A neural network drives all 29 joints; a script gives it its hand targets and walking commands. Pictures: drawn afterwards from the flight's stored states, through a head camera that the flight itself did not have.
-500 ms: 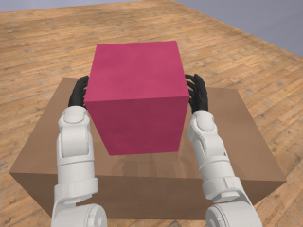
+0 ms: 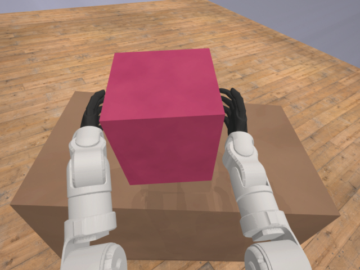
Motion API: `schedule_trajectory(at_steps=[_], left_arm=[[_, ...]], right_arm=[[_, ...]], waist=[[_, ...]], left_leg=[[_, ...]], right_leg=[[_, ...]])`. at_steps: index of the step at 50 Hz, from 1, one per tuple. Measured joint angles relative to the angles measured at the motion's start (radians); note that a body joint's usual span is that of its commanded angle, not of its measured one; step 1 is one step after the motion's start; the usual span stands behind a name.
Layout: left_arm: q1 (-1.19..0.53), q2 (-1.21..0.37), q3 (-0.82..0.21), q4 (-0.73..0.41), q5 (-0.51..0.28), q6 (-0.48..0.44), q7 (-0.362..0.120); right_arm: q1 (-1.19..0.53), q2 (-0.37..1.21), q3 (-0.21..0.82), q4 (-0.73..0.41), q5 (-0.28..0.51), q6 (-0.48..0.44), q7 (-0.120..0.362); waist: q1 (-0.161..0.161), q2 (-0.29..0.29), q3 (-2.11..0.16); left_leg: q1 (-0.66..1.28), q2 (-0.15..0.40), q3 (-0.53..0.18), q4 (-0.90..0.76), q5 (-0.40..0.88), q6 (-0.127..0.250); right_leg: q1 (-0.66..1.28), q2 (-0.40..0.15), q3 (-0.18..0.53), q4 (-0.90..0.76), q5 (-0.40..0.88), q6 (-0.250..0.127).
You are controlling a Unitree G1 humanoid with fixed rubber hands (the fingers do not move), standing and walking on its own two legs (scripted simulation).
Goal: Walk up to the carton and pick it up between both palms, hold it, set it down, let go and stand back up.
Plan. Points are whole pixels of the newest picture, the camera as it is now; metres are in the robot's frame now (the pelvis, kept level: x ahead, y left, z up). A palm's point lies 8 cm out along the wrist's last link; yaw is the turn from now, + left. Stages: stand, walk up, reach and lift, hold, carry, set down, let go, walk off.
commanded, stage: hold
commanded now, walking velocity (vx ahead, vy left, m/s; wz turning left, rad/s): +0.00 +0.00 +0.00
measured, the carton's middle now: (166, 121) +0.41 +0.00 +0.12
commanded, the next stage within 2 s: set down in 0.70 s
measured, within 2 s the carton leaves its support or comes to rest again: neither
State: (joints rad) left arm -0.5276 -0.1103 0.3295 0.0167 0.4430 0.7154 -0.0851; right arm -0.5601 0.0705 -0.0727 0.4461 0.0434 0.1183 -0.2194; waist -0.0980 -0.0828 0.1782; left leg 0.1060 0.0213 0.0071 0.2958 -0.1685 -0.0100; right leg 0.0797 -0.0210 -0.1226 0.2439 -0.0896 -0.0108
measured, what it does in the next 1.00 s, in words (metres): stands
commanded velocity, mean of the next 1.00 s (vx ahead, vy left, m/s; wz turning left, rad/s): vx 0.00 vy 0.00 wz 0.00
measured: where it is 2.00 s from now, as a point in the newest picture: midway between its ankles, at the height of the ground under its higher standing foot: outside the picture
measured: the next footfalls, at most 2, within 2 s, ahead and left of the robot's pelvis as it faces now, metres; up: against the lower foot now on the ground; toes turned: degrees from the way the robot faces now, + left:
none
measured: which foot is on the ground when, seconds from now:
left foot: down 0.00-1.00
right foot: down 0.00-1.00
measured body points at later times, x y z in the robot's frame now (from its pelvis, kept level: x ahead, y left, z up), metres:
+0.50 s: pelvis +0.00 +0.00 +0.00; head -0.02 +0.03 +0.45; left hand +0.37 +0.15 +0.15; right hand +0.36 -0.15 +0.17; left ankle +0.02 +0.12 -0.75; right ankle +0.05 -0.11 -0.75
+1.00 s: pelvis +0.01 +0.00 +0.00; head -0.02 +0.03 +0.45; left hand +0.38 +0.15 +0.15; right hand +0.37 -0.14 +0.19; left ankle +0.02 +0.12 -0.75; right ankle +0.05 -0.11 -0.75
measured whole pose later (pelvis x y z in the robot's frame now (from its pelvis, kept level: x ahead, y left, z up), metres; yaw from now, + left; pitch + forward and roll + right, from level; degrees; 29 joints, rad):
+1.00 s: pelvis +0.01 +0.00 +0.00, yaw +1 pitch -12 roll +0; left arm -0.54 -0.12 0.33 0.13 0.45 0.62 -0.09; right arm -0.58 0.11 -0.17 0.45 -0.05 0.01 -0.18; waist -0.08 -0.07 0.14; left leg 0.08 0.02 0.01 0.29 -0.17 0.00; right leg 0.06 -0.03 -0.14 0.25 -0.10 -0.01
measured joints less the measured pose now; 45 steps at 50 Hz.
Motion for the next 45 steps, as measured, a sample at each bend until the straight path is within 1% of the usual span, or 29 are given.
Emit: schedule_trajectory(at_steps=[36,39,41,45], left_arm=[[0.001,0.001,-0.001,0.003,-0.002,-0.003,0.002],[0.012,0.002,-0.028,0.004,-0.011,-0.004,0.018],[0.018,0.001,-0.036,0.004,-0.017,-0.013,0.025],[0.002,-0.004,-0.023,0.037,-0.006,-0.039,0.018]], right_arm=[[-0.001,0.001,-0.004,0.007,-0.005,-0.008,0.004],[0.008,0.002,-0.01,-0.007,0.005,-0.01,-0.01],[0.012,-0.001,-0.014,-0.016,0.008,-0.014,-0.006],[-0.001,0.006,-0.036,-0.006,-0.023,-0.037,0.008]], waist=[[0.0,-0.001,-0.001],[0.003,0.004,-0.017],[0.006,0.009,-0.028],[0.01,0.011,-0.035]], left_leg=[[-0.005,0.001,0.006,-0.001,0.003,0.001],[-0.018,0.001,0.005,0.004,0.001,0.001],[-0.024,0.002,0.005,0.007,-0.001,0.002],[-0.019,0.0,0.005,0.003,-0.002,0.003]], right_leg=[[-0.004,-0.002,-0.004,0.002,-0.001,0.0],[-0.013,-0.001,-0.007,0.0,-0.001,0.0],[-0.017,-0.001,-0.007,0.0,-0.002,0.0],[-0.015,-0.003,-0.008,0.004,-0.006,0.001]])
